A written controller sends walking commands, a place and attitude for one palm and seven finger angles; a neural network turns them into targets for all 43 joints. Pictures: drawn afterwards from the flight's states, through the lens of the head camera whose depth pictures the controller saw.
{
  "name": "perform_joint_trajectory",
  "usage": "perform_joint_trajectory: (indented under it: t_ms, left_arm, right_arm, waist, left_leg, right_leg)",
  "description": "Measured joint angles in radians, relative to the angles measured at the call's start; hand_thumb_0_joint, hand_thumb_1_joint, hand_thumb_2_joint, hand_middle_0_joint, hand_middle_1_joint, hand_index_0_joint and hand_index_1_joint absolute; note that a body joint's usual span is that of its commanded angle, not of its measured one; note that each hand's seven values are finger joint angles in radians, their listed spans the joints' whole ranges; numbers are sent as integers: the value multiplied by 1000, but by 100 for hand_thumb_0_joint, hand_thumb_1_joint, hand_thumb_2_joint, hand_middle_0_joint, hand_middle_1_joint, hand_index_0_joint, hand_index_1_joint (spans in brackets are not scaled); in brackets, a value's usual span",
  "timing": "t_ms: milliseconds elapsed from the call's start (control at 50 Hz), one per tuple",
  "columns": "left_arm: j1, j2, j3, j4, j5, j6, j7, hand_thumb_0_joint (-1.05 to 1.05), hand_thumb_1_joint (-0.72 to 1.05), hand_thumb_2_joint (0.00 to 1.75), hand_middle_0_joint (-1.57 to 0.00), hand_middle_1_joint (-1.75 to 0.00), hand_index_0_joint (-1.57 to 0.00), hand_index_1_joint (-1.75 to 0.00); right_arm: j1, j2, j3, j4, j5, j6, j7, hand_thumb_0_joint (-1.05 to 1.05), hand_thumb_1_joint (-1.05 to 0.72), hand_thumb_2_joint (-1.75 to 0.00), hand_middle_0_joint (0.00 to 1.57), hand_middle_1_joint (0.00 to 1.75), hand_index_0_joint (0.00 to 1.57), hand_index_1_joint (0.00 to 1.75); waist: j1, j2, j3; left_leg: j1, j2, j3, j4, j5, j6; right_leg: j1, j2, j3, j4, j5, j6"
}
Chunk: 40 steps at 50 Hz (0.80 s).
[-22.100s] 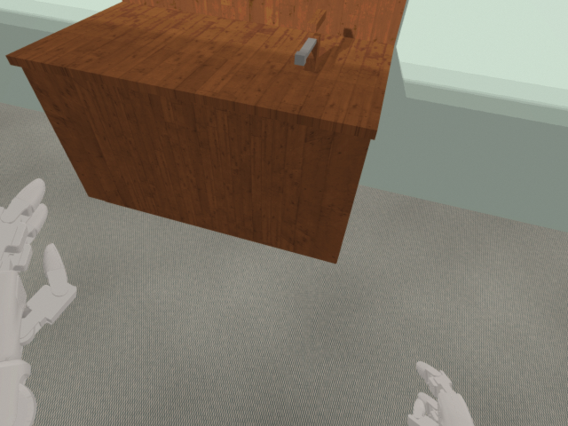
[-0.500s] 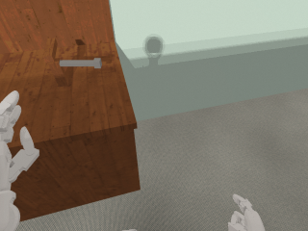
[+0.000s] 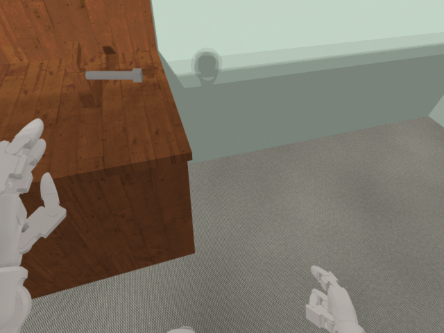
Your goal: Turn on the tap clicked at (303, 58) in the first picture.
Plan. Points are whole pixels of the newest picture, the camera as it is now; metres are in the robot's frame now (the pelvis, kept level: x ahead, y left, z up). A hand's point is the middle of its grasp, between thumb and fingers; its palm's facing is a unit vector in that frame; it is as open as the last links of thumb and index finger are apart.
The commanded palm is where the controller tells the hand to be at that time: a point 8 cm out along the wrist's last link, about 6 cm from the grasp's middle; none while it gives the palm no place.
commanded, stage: stop stepping back and stand still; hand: left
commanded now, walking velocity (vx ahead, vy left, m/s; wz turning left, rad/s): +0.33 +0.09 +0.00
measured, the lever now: (137, 75) +0.73 +0.33 +0.08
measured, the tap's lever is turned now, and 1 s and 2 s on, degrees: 76 76 76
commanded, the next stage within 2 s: stand and check the lever's angle in 0.68 s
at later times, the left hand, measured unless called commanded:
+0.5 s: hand (12, 276) +0.13 +0.25 +0.18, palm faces +0.51 -0.82 -0.28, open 7.4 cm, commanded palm +0.08 +0.29 +0.18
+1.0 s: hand (34, 259) +0.16 +0.25 +0.16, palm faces +0.43 -0.84 -0.34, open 7.4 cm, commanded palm +0.10 +0.29 +0.18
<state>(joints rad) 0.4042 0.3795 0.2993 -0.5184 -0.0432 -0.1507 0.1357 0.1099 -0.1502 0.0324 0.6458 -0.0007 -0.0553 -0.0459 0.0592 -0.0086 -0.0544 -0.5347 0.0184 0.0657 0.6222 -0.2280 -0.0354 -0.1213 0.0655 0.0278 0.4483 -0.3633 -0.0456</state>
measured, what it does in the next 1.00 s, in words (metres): steps on the spot: left foot, then left foot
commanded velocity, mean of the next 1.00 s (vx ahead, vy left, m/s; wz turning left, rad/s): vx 0.09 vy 0.01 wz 0.00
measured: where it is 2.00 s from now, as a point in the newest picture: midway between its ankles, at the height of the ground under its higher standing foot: outside the picture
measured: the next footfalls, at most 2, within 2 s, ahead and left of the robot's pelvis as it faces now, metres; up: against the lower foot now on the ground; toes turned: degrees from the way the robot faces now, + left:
left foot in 0.06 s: +0.09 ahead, +0.09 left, +0.00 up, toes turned +3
left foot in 0.48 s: +0.01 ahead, +0.12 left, +0.00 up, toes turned +4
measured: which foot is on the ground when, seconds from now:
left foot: up 0.00-0.04, down 0.06-0.32, up 0.34-0.46, down 0.48-1.00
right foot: down 0.00-1.00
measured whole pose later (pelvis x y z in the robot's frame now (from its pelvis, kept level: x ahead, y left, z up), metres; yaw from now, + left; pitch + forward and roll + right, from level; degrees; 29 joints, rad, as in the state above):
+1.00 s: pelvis -0.05 +0.01 +0.00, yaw +1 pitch +0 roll -1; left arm 0.44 0.32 0.30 -0.43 -0.05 -0.12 0.15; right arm 0.17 -0.20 0.01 0.60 0.01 -0.09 -0.06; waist 0.02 0.02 -0.02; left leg -0.28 0.03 0.04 0.52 -0.23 0.01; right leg -0.15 0.04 -0.03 0.45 -0.30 -0.03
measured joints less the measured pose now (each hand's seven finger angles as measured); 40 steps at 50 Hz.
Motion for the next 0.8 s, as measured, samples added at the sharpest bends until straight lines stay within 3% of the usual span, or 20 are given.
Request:
perform_joint_trajectory:
  t_ms: [60,100,140,200,280,320,420,480,520,640,800]
  left_arm:
    - [22,20,18,3,1,11,-8,1,89,90,-21,-30,-21,-30]
    - [5,19,23,32,-4,28,-5,1,89,90,-21,-30,-21,-30]
    - [5,15,32,62,-10,48,0,1,89,90,-21,-30,-21,-30]
    - [46,2,36,69,-15,76,9,1,89,90,-20,-30,-21,-30]
    - [91,-13,16,39,-9,74,11,1,89,90,-21,-30,-21,-30]
    - [115,-6,23,14,-7,59,13,1,89,90,-21,-30,-21,-30]
    - [97,-19,31,24,6,20,35,1,89,90,-21,-30,-21,-30]
    - [15,-50,13,91,15,13,44,1,89,90,-21,-30,-21,-30]
    - [-23,-67,7,135,14,16,43,1,89,90,-20,-30,-21,-30]
    - [39,-55,26,125,15,15,29,1,89,90,-20,-30,-21,-30]
    - [47,-40,38,79,11,-4,28,1,89,90,-20,-30,-21,-30]
  right_arm:
    - [46,-21,5,-17,13,17,-17,1,-90,-89,21,30,21,30]
    - [62,-43,-9,-25,26,21,-24,1,-90,-89,21,30,20,30]
    - [69,-58,-19,-31,30,23,-25,1,-90,-89,21,30,20,30]
    - [86,-73,-30,-51,14,4,-27,1,-91,-89,21,30,20,30]
    - [135,-86,-48,-60,-1,-13,-35,1,-91,-90,21,30,20,30]
    - [157,-88,-53,-54,-6,-13,-33,1,-91,-90,21,30,20,30]
    - [205,-94,-59,8,-2,-3,-32,1,-91,-90,21,30,20,30]
    - [227,-106,-58,28,-2,-2,-40,1,-91,-90,21,30,20,30]
    - [213,-102,-57,41,2,1,-43,1,-91,-90,21,30,20,30]
    - [181,-55,-32,11,-7,-26,-35,2,-91,-90,21,30,20,30]
    - [132,-22,0,-16,-4,-72,-16,1,-90,-90,21,30,20,30]
  waist:
    - [-21,-13,-28]
    - [-47,-6,-25]
    - [-63,-12,-17]
    - [-86,-22,-14]
    - [-114,1,-12]
    - [-108,5,-12]
    - [-55,-1,-34]
    - [-64,22,-53]
    - [-72,26,-39]
    - [-92,16,-12]
    - [-57,26,33]
  left_leg:
    - [104,-17,5,-24,118,19]
    - [147,-25,-3,-93,73,70]
    - [160,-30,5,-117,66,89]
    - [168,-34,22,-159,107,85]
    - [160,-40,-19,-187,76,58]
    - [139,-37,-30,-152,3,43]
    - [127,-24,-41,70,-99,37]
    - [198,4,-57,-5,-132,60]
    - [198,2,-56,-2,-54,58]
    - [217,-6,-31,-33,-20,56]
    - [229,-2,-32,-113,19,51]
  right_leg:
    - [-19,-6,12,23,-8,11]
    - [-32,-7,0,55,-9,26]
    - [-44,-16,-4,76,-6,41]
    - [-65,-25,-6,86,-24,31]
    - [-54,-21,-45,29,22,0]
    - [-53,-19,-60,8,63,-12]
    - [-66,-19,-48,63,52,-14]
    - [-85,-21,-80,120,16,-4]
    - [-82,-31,-90,142,4,4]
    - [-75,-41,-67,122,14,17]
    - [-56,-36,-66,26,61,19]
